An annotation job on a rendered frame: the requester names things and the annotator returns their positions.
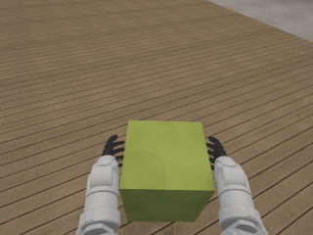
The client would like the carton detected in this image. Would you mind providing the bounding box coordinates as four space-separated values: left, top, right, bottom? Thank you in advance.
119 119 216 222

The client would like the left robot hand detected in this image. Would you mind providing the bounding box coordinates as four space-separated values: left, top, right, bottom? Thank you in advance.
102 134 125 167

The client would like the right robot forearm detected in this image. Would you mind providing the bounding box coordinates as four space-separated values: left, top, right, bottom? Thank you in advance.
214 156 268 235

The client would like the right robot hand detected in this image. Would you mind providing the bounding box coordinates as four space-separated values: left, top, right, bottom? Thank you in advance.
205 136 227 170

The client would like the left robot forearm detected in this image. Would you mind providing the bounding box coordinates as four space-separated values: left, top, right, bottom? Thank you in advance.
75 155 120 235

